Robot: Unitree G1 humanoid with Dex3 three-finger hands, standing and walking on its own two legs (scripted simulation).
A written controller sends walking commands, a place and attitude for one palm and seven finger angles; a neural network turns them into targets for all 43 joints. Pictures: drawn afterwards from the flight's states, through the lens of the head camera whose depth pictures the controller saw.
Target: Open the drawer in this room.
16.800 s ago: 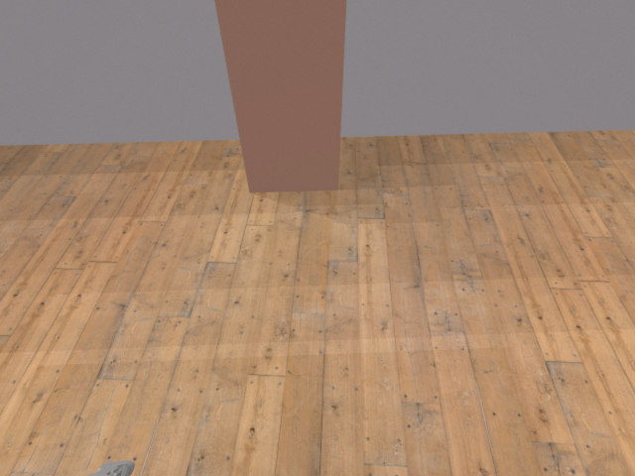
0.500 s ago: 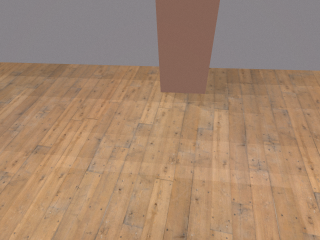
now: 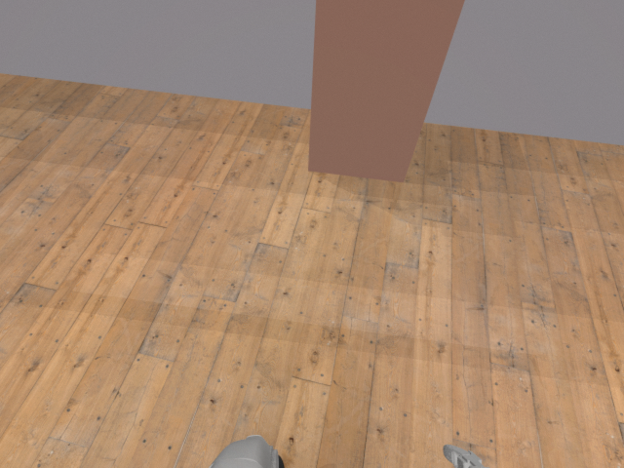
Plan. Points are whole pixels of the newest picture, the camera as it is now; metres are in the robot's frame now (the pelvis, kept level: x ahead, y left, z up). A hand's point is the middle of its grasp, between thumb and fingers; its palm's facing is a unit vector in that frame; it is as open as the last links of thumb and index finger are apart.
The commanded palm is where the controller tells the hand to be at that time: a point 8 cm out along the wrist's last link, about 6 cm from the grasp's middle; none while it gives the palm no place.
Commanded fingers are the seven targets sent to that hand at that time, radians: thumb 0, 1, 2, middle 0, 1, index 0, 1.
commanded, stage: turn or walk to find it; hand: left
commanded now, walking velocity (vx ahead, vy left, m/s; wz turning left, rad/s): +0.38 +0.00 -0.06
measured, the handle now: out of the picture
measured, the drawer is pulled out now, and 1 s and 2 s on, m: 0.00 0.00 0.00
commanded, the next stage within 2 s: stand and wait in 0.60 s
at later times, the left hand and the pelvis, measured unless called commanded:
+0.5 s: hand (259, 295) +0.39 +0.13 -0.14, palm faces -0.14 -0.97 -0.18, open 7.4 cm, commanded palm none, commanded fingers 0.00 0.90 0.90 -0.20 -0.30 -0.20 -0.30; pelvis +0.23 -0.03 +0.01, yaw -3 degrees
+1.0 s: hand (243, 302) +0.39 +0.16 -0.17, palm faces +0.05 -0.99 -0.15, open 7.3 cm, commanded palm none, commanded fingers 0.00 0.90 0.90 -0.20 -0.30 -0.20 -0.30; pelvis +0.42 -0.01 +0.02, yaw -2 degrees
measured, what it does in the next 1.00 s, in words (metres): walks ahead: right foot, then left foot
